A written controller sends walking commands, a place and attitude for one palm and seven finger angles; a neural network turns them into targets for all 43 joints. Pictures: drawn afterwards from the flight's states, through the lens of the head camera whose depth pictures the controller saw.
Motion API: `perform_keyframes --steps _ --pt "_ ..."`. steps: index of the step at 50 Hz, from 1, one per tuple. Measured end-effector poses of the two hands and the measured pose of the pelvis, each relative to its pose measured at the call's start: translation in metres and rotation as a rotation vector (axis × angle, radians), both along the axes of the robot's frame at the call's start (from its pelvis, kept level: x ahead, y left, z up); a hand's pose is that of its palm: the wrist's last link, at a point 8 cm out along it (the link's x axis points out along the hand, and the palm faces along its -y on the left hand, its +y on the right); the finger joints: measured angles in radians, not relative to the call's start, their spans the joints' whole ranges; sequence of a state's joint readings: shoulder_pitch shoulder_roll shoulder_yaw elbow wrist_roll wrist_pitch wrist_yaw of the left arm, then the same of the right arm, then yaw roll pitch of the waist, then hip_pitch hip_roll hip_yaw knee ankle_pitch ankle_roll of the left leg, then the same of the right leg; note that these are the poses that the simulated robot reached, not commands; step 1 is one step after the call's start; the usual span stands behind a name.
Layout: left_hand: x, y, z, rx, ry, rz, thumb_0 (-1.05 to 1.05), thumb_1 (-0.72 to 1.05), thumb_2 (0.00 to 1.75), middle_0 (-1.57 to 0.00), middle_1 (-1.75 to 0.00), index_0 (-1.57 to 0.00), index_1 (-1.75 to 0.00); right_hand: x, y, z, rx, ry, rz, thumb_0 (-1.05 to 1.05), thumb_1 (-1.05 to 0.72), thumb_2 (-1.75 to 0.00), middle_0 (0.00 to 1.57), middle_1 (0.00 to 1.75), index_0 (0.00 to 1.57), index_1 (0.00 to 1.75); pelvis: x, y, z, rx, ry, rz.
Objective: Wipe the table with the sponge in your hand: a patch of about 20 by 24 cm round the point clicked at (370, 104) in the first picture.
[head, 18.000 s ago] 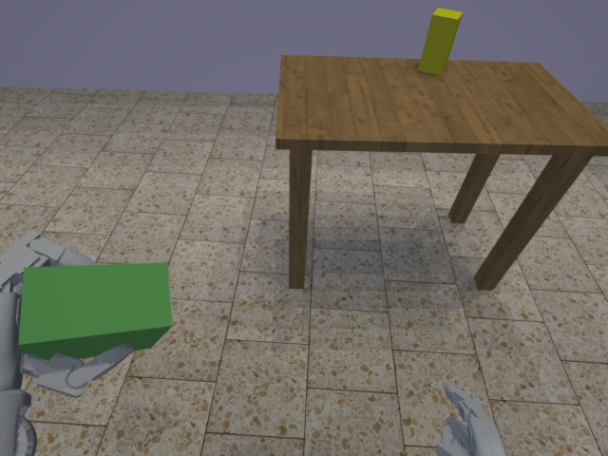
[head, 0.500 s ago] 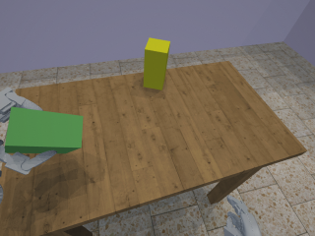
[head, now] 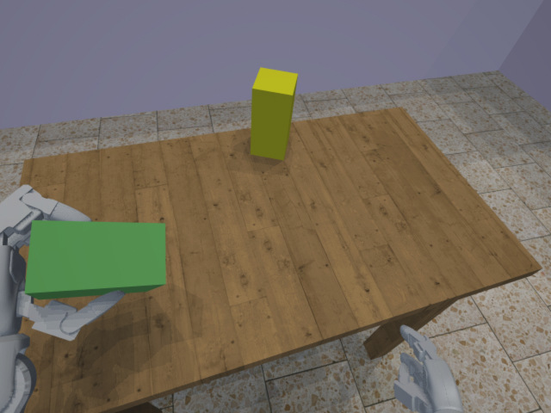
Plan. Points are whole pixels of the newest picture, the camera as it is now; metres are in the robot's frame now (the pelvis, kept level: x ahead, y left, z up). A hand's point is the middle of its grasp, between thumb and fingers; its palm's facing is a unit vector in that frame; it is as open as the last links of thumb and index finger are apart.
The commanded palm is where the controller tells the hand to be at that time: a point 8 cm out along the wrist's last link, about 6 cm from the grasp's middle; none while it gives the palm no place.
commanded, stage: come to a stop and stand still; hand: left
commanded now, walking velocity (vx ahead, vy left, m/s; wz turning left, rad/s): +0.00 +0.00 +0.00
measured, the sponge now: (118, 262) +0.24 +0.21 +0.14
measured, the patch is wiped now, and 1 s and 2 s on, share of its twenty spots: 0.00 0.00 0.00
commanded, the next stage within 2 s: look again from close up in 0.30 s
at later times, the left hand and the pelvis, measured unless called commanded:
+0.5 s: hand (68, 263) +0.22 +0.25 +0.15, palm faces +0.37 -0.85 -0.38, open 10.4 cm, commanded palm +0.16 +0.28 +0.18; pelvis +0.00 +0.00 +0.00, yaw +0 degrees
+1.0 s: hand (82, 261) +0.22 +0.24 +0.15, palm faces +0.37 -0.85 -0.37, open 10.4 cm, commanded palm +0.17 +0.27 +0.18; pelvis +0.01 -0.01 +0.00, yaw +0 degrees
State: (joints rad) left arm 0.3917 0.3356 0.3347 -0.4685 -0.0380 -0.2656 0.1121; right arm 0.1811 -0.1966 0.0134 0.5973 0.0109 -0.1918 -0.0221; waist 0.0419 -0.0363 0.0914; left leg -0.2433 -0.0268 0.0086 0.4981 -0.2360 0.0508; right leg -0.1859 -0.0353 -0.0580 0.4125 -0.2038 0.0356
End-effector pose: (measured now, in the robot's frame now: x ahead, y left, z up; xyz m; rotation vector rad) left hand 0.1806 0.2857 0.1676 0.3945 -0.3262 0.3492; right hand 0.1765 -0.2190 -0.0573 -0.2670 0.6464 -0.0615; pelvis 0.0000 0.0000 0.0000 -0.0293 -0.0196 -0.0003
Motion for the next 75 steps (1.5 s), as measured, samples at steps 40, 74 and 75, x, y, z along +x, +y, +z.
perform_keyframes --steps 40,74,75 --pt "0.003 -0.004 0.001 0.036 0.087 0.008 -0.01 -0.51 1.02 -0.70 -1.31 -0.72 -1.31 -0.004 -0.008 -0.004 0.008 0.046 -0.050 0.02 -0.90 -0.90 0.21 0.30 0.20 0.30 0.007 -0.005 0.003 0.001 0.005 0.008" --pt "0.002 -0.073 0.001 0.014 0.146 -0.007 -0.01 -0.52 1.02 -0.70 -1.31 -0.72 -1.31 -0.016 -0.079 -0.015 0.030 0.082 -0.093 0.02 -0.90 -0.90 0.21 0.30 0.20 0.30 -0.002 -0.068 0.000 0.006 0.012 -0.014" --pt "0.002 -0.077 0.002 0.016 0.142 -0.012 -0.01 -0.52 1.02 -0.70 -1.31 -0.72 -1.31 -0.016 -0.082 -0.015 0.029 0.082 -0.096 0.02 -0.90 -0.90 0.21 0.30 0.20 0.30 -0.002 -0.070 0.000 0.007 0.012 -0.014"
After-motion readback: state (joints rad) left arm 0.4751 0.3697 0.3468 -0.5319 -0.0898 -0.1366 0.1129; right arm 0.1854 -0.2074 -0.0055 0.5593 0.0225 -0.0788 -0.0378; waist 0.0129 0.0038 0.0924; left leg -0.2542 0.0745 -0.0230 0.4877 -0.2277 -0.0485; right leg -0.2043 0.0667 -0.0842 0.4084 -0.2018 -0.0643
